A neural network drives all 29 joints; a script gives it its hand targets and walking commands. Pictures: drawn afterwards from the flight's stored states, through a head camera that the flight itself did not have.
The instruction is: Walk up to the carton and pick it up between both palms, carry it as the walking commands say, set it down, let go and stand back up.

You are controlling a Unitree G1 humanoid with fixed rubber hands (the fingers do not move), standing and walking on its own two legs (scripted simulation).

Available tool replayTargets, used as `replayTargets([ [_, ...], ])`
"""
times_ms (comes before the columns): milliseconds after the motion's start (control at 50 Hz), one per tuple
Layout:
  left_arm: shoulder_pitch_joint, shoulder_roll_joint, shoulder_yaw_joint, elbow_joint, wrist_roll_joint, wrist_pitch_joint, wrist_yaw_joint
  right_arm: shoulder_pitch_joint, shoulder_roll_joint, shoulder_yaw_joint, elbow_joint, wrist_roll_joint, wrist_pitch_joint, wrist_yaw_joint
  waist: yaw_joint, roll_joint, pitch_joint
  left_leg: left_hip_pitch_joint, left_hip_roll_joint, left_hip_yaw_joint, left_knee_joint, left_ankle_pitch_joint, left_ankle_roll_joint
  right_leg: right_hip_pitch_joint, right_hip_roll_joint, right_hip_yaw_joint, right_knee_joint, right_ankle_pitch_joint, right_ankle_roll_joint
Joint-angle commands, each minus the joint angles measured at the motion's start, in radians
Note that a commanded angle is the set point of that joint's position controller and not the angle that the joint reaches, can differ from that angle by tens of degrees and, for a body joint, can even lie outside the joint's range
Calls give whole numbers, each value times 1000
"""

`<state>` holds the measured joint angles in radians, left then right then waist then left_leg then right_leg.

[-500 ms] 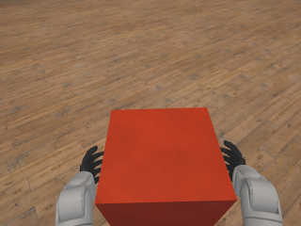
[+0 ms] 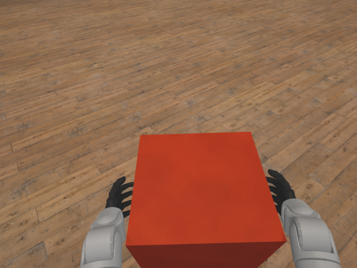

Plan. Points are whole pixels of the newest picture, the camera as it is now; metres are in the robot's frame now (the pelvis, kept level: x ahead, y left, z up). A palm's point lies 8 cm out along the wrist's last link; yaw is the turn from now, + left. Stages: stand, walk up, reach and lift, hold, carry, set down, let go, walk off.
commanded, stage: hold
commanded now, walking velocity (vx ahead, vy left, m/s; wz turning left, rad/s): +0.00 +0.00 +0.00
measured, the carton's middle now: (197, 205) +0.30 -0.05 -0.05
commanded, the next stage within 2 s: set down in 0.68 s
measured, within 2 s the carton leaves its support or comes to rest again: neither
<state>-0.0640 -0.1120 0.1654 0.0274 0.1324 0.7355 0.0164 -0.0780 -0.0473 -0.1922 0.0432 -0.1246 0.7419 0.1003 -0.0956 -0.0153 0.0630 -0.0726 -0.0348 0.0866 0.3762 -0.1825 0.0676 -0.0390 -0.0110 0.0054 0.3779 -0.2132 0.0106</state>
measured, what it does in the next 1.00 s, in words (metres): stands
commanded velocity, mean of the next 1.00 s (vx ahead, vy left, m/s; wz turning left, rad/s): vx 0.00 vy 0.00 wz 0.00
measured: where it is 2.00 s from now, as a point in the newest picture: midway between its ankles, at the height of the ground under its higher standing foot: outside the picture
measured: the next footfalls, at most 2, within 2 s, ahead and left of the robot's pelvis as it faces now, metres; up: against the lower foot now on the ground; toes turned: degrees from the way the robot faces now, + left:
none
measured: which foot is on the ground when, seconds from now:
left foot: down 0.00-1.00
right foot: down 0.00-1.00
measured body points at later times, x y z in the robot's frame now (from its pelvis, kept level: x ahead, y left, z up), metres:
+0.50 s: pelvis +0.01 -0.03 +0.00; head -0.02 -0.02 +0.45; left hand +0.30 +0.14 +0.03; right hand +0.26 -0.24 +0.03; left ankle +0.03 +0.07 -0.74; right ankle +0.01 -0.13 -0.74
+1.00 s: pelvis -0.01 -0.01 +0.00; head -0.04 -0.01 +0.45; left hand +0.30 +0.12 +0.01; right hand +0.24 -0.25 +0.01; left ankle +0.03 +0.07 -0.74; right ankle +0.01 -0.13 -0.74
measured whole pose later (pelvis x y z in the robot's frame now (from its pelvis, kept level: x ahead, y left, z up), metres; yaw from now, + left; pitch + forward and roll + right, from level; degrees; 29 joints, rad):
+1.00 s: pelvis -0.01 -0.01 +0.00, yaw +2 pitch -8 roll +0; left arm -0.23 -0.09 0.23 0.29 0.23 0.65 -0.07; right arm -0.13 0.05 -0.30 0.18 -0.21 0.68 0.08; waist -0.13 -0.02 0.06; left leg -0.10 -0.02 0.05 0.42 -0.19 0.05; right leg -0.05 0.00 -0.03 0.41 -0.22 -0.01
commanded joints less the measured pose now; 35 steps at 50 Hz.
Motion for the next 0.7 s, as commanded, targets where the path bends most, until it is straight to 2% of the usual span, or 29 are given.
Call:
replayTargets([
  [0,-425,-553,-470,-84,-139,-37,-101,-434,545,465,-168,162,-50,116,20,9,-193,185,43,-247,-78,85,-25,-96,58,102,-73,95,-54],
  [120,-468,-558,-465,-55,-146,-42,-147,-436,633,469,-143,143,-37,94,7,-28,-177,174,15,-216,-77,92,-7,-40,50,108,-97,139,-33],
  [280,-500,-541,-455,-31,-146,-55,-186,-442,705,490,-137,140,-27,66,4,-32,-183,158,-8,-199,-64,128,4,22,40,114,-106,205,-13],
  [520,-473,-503,-451,-58,-150,-60,-186,-407,705,513,-154,150,-29,38,16,-16,-199,162,-11,-188,-57,198,4,74,40,121,-105,294,-9],
  [660,-454,-497,-454,-76,-150,-56,-175,-391,680,515,-167,153,-31,34,19,-4,-199,169,0,-194,-63,215,-2,71,47,120,-105,293,-16],
  [680,-391,-568,-563,-110,-184,-46,-200,-223,709,505,-119,134,-18,32,-66,-6,-280,241,7,-211,-41,348,-31,27,48,82,-94,435,-24],
])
